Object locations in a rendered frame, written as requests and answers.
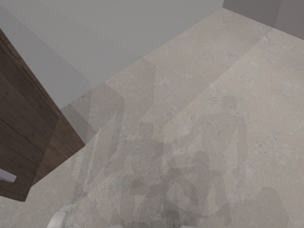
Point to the robot left hand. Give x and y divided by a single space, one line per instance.
59 219

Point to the cupboard door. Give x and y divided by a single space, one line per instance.
27 122

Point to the handle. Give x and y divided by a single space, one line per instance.
6 176

